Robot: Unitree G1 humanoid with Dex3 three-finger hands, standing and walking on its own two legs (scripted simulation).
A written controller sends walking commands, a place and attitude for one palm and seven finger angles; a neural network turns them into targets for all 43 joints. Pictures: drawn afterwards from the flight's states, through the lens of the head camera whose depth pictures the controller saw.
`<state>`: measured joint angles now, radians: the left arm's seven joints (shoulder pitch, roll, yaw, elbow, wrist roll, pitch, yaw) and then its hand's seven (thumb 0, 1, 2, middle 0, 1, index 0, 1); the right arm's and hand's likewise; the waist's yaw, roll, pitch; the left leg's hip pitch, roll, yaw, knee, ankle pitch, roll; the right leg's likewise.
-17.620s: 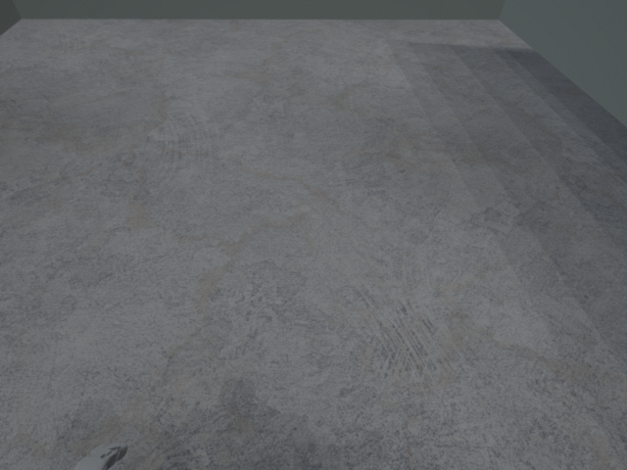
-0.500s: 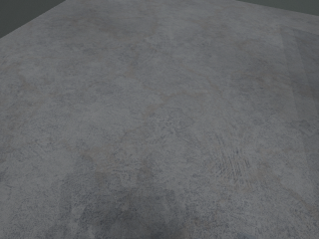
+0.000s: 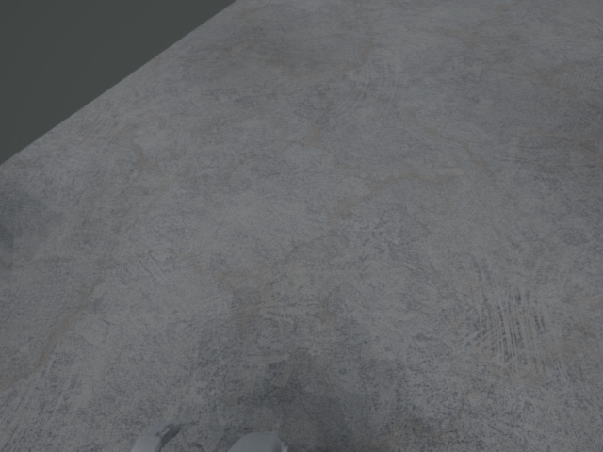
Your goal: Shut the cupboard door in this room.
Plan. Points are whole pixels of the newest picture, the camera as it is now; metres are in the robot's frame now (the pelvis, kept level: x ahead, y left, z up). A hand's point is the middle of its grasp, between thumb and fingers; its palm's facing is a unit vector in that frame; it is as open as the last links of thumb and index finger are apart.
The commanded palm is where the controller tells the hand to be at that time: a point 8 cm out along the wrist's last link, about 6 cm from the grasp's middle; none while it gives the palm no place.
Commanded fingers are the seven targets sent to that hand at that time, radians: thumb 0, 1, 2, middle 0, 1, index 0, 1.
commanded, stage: turn or walk to find it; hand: left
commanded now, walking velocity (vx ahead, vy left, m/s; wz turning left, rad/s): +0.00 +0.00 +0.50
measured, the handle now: out of the picture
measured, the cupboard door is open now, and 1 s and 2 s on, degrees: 83 83 83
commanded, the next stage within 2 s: none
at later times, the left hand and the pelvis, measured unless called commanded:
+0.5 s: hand out of the picture -0.06 +0.27 -0.19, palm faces +0.32 -0.92 -0.25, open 7.4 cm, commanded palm none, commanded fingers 0.00 0.90 0.90 -0.20 -0.30 -0.20 -0.30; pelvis -0.02 +0.05 -0.01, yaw +15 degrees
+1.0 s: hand out of the picture +0.02 +0.23 -0.14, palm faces +0.46 -0.84 -0.29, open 7.4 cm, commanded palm none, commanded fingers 0.00 0.90 0.90 -0.20 -0.30 -0.20 -0.30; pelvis -0.01 -0.01 +0.00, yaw +31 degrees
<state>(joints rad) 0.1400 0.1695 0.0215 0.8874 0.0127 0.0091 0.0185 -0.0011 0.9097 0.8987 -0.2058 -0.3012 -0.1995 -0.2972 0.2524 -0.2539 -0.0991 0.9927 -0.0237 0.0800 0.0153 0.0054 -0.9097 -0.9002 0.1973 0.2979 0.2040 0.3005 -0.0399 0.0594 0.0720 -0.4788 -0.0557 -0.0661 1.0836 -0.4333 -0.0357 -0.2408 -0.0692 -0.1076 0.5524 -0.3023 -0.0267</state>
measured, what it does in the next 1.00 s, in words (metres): steps on the spot, turning left: left foot, then right foot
